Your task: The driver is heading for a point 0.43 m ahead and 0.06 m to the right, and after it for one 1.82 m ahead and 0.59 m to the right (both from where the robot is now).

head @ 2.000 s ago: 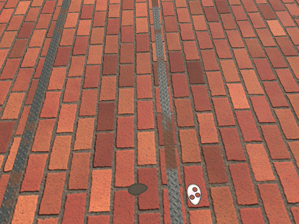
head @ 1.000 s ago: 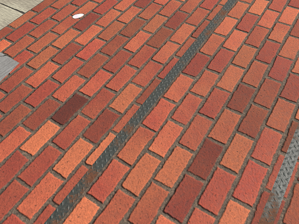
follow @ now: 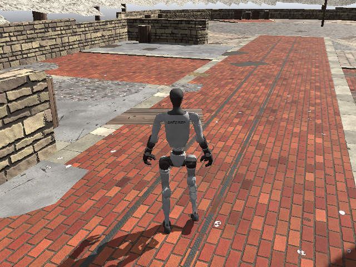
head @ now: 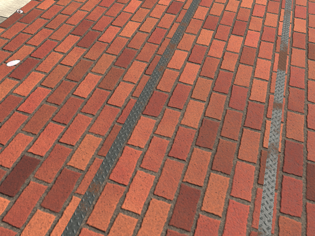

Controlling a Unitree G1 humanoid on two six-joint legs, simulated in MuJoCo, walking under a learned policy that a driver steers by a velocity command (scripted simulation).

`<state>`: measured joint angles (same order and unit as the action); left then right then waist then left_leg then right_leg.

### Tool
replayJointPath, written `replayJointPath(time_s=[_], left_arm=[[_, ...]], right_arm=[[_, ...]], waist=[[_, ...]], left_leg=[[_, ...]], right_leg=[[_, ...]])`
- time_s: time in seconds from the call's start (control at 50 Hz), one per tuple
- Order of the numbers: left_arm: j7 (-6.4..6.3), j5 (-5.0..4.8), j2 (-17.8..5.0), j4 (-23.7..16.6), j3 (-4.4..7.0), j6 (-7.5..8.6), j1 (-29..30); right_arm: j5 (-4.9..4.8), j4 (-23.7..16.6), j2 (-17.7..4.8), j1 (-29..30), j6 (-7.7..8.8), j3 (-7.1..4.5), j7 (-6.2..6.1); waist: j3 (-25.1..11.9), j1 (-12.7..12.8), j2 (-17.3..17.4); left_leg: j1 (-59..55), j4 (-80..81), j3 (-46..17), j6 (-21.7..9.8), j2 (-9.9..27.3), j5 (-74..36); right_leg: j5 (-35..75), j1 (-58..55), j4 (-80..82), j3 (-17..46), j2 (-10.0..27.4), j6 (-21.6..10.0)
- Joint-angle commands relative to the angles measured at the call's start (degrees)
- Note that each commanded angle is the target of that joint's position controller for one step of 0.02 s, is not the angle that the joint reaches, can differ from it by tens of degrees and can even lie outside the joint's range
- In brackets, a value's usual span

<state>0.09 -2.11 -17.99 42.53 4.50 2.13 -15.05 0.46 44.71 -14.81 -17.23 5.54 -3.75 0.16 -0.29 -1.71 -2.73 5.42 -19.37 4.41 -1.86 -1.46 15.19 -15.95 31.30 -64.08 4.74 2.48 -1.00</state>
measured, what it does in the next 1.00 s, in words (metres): walks ahead, turning right: right foot, then left foot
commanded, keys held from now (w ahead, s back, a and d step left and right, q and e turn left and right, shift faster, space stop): w+e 0.58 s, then w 0.42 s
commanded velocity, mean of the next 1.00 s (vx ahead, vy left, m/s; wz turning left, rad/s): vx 0.49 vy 0.00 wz -0.45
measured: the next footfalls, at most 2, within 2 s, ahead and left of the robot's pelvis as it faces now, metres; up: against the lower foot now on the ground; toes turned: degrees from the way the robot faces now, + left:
right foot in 0.28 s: +0.32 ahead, -0.15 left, +0.00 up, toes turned -13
left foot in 0.80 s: +0.64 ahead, -0.05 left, +0.00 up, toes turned -26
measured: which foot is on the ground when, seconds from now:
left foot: down 0.00-0.30, up 0.32-0.78, down 0.80-1.00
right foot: up 0.00-0.26, down 0.28-0.82, up 0.84-1.00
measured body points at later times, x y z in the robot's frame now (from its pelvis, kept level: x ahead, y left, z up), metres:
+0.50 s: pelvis +0.26 -0.08 +0.00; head +0.30 -0.10 +0.44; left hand +0.45 +0.15 -0.10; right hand +0.34 -0.39 -0.10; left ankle +0.35 +0.09 -0.66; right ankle +0.28 -0.14 -0.74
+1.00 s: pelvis +0.55 -0.12 +0.00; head +0.58 -0.11 +0.45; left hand +0.78 +0.07 -0.11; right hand +0.51 -0.40 -0.11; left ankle +0.61 -0.04 -0.74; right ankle +0.50 -0.25 -0.67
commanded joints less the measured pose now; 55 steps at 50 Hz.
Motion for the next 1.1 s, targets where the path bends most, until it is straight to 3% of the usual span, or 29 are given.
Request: replayJointPath(time_s=[0.02,0.1,0.18,0.24,0.26,0.28,0.3,0.32,0.34,0.36,0.38,0.4,0.42,0.44,0.5,0.54,0.6,0.68,0.74,0.78,0.8,0.82,0.84,0.86,0.9,0.94,0.98,1.04,1.1], left_arm=[[1.12,0.31,-0.9,-6.0,-0.27,0.47,4.0],[2.32,0.66,0.6,-9.9,-1.46,0.9,11.4],[3.78,0.48,-0.1,-12.6,-1.56,0.95,16.6],[4.02,0.72,-3.8,-12.7,0.32,0.35,12.0],[3.75,0.56,-6.2,-11.2,1.68,0.0,4.8],[2.77,0.46,-9.1,-8.9,3.47,-0.57,-4.8],[1.34,0.13,-13.3,-7.4,4.17,-1.29,-9.2],[1.79,0.73,-15.7,-10.1,3.87,-0.11,-6.8],[2.17,1.1,-10.6,-10.1,2.81,0.51,-7.0],[2.17,1.21,-9.2,-9.4,2.26,1.13,-4.3],[2.17,1.16,-8.1,-9.7,1.83,1.58,-0.4],[2.06,1.59,-6.8,-10.3,1.45,1.84,2.7],[1.87,2.31,-6.1,-10.8,1.16,1.98,4.2],[1.73,2.15,-5.9,-10.6,1.17,2.17,4.7],[0.82,1.57,-6.8,-8.6,1.32,2.43,2.1],[0.09,1.46,-7.4,-7.5,1.44,2.08,0.2],[-0.46,0.97,-7.7,-6.1,1.38,1.47,-2.2],[-0.55,0.79,-7.2,-3.5,1.02,1.2,-6.4],[-0.64,1.16,-7.5,-2.3,1.08,0.59,-7.2],[-0.51,1.2,-6.7,-2.4,0.77,0.32,-5.7],[-0.37,1.78,-4.5,-3.2,-0.19,0.45,-5.0],[-0.4,0.99,-1.4,-3.6,-1.29,1.11,-11.8],[-0.45,0.63,-2.7,-3.5,-1.48,1.69,-12.6],[-0.34,-0.05,-7.2,-4.0,-0.33,1.81,-7.0],[-0.16,1.18,-6.4,-6.2,-0.47,2.03,0.8],[0.1,1.59,-4.5,-5.8,-0.48,1.9,-0.1],[0.17,1.66,-2.6,-5.3,-0.96,1.57,-1.0],[0.13,2.19,-1.2,-6.8,-1.7,1.84,4.1],[0.71,1.96,0.0,-7.8,-2.23,2.5,9.8]], right_arm=[[-0.03,-2.6,-7.3,0.7,0.89,-1.66,-0.31],[-0.31,-1.8,-9.3,0.8,0.34,-1.88,-0.83],[-1.39,0.2,-11.2,-2.2,-0.35,-2.25,-0.96],[-1.69,0.2,-14.1,-2.4,-1.56,-2.97,-1.5],[-1.76,0.0,-14.7,-2.1,-2.05,-3.11,-1.72],[-1.87,-0.7,-14.1,-1.5,-2.03,-2.75,-1.97],[0.86,-2.0,-7.4,-5.0,-1.53,-0.69,-1.63],[0.05,-5.4,-5.0,-8.2,0.42,0.85,-0.64],[-1.95,-6.5,-11.5,0.4,1.97,-0.69,0.01],[-3.05,-8.3,-11.4,3.9,2.62,-0.57,0.14],[-1.96,-7.7,-10.3,3.9,2.77,-0.3,-0.44],[-0.79,-7.1,-10.5,2.8,2.41,-0.62,-0.83],[-0.41,-6.8,-10.7,1.4,1.62,-0.78,-0.77],[-0.01,-6.7,-10.4,0.7,0.96,-0.81,-0.84],[0.94,-7.6,-8.2,3.7,-0.33,-0.21,-1.16],[0.91,-9.1,-7.1,8.8,-0.35,0.24,-1.2],[0.39,-10.2,-5.7,15.0,0.28,0.91,-0.51],[-0.5,-11.2,-6.5,20.0,1.46,0.92,1.1],[-0.67,-11.5,-8.2,18.9,1.93,0.11,1.59],[-0.41,-9.7,-10.0,11.1,2.27,-1.06,1.13],[0.35,-8.6,-12.4,2.6,2.51,-1.88,0.76],[1.1,-6.9,-17.3,-5.3,2.07,-3.38,0.61],[-0.63,-5.0,-14.0,-8.3,1.53,-2.9,1.37],[-1.51,-5.3,-10.2,-5.6,1.2,-1.73,1.27],[-0.59,-5.9,-7.7,0.5,0.3,-0.61,1.03],[0.12,-5.9,-6.4,2.4,0.5,-0.01,1.02],[-0.47,-5.1,-7.0,2.1,0.85,-0.13,1.02],[-0.88,-3.7,-9.2,0.9,0.71,-0.71,0.63],[-1.37,-2.3,-10.3,-1.3,0.09,-0.83,0.34]], waist=[[4.6,-0.6,6.9],[6.2,-2.0,6.0],[6.7,-2.5,5.7],[0.7,2.2,8.8],[-3.4,6.3,9.0],[-7.8,11.5,7.3],[-12.5,9.1,-5.8],[-23.7,4.9,-12.5],[-20.5,9.4,-2.6],[-11.0,7.6,-1.0],[-5.8,4.3,4.7],[-3.7,2.0,4.3],[-3.1,0.2,2.3],[-2.6,-0.4,1.6],[-0.6,0.2,1.6],[0.5,2.0,0.8],[0.5,4.8,-0.9],[1.3,7.4,-2.0],[1.4,6.2,-3.9],[-1.8,1.7,-4.4],[-9.6,-2.4,-2.0],[-19.1,-2.3,11.2],[-19.4,-2.8,18.7],[-10.3,-3.7,11.8],[0.0,-1.7,5.5],[1.3,0.9,7.8],[0.7,1.6,8.8],[1.6,0.6,7.1],[2.2,-1.6,6.8]], left_leg=[[-5.4,10.4,-9.6,-7.4,15.3,-17.6],[-2.7,11.6,-1.6,-6.9,14.2,-20.2],[-6.4,9.5,2.8,-5.6,16.0,-28.2],[-11.0,-3.2,5.9,-3.9,16.6,-57.1],[-9.2,-12.8,6.4,-3.2,16.2,-60.9],[-0.6,-26.4,7.3,-1.4,14.2,-55.1],[16.3,-46.1,6.5,0.7,8.9,-5.4],[34.1,-63.1,-5.7,2.4,-1.4,20.7],[39.3,-64.4,-12.1,1.6,1.8,14.9],[40.9,-60.3,-10.8,0.8,3.7,9.1],[38.0,-55.6,-10.5,1.1,6.3,5.1],[34.0,-51.4,-10.7,1.7,7.9,3.0],[30.6,-50.1,-11.0,2.1,8.9,1.7],[29.5,-48.2,-10.5,3.0,9.1,1.1],[29.9,-41.3,-8.6,5.6,8.5,-3.3],[31.3,-33.2,-8.4,6.4,7.5,-10.6],[27.7,-19.7,-7.8,6.4,4.8,-20.1],[25.5,-12.1,-7.8,4.8,3.6,-22.2],[24.1,-9.2,-7.5,2.1,2.8,-13.9],[13.1,-5.4,-5.4,-1.2,1.5,-12.1],[-1.1,-8.0,-10.7,-5.0,7.5,-14.4],[-23.6,-7.3,-31.9,-14.2,19.4,-7.0],[-26.9,0.8,-47.9,-16.6,24.2,5.7],[-20.5,2.4,-43.6,-14.1,22.8,13.3],[-6.3,5.4,-31.0,-11.7,17.9,5.8],[0.4,8.1,-24.9,-10.8,14.4,-2.7],[2.5,9.6,-20.4,-11.5,13.3,-9.3],[2.6,11.3,-15.4,-11.7,12.7,-16.1],[2.7,11.2,-11.0,-10.0,11.0,-17.7]], right_leg=[[5.1,14.7,1.7,0.9,3.5,1.2],[15.0,11.0,17.0,-3.1,3.1,1.8],[15.4,6.8,25.9,-7.0,1.2,-1.2],[8.3,-3.4,27.0,-11.1,-4.5,-5.4],[7.8,-12.9,28.2,-11.5,-6.5,-7.3],[10.0,-28.3,31.3,-9.2,-7.1,-9.6],[12.5,-45.2,30.1,8.6,4.7,-12.7],[-5.0,-58.0,41.7,44.4,17.3,-25.1],[-10.1,-54.4,47.5,42.0,15.7,-21.1],[-7.5,-45.6,48.8,33.9,13.7,-18.7],[0.1,-35.9,49.0,27.6,11.3,-17.1],[7.0,-29.2,49.3,22.7,8.9,-16.3],[11.0,-24.6,50.5,20.1,7.4,-16.1],[13.7,-22.1,51.3,18.7,6.7,-16.4],[19.7,-16.5,52.0,13.4,4.8,-16.4],[18.7,-16.0,51.6,11.7,3.1,-14.9],[13.5,-16.2,50.2,10.0,1.2,-12.1],[10.9,-21.2,47.0,13.1,4.2,-11.7],[15.7,-27.2,43.2,16.9,7.1,-10.8],[27.9,-27.7,35.8,15.5,4.7,-8.9],[26.9,-22.8,23.5,12.5,1.9,-7.0],[10.4,-3.2,2.8,5.4,-6.4,-2.0],[-16.5,8.0,-6.9,5.5,-8.2,-0.6],[-13.7,13.3,-11.0,6.7,-5.0,-0.7],[-5.7,13.1,-6.5,2.1,-0.3,-0.6],[-1.6,8.0,-1.2,1.1,2.4,-0.1],[-0.1,6.5,2.3,-0.5,3.0,0.8],[7.2,7.4,12.7,-1.7,3.6,2.0],[16.6,4.0,24.3,-3.2,2.3,2.2]])
Velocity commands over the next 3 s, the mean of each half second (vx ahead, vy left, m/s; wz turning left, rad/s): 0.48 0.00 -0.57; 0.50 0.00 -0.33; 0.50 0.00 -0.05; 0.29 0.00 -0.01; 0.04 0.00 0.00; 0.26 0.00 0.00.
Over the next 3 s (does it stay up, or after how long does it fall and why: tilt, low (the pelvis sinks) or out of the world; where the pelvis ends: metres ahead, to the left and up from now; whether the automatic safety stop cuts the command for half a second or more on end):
stays up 1.15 -0.43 0.00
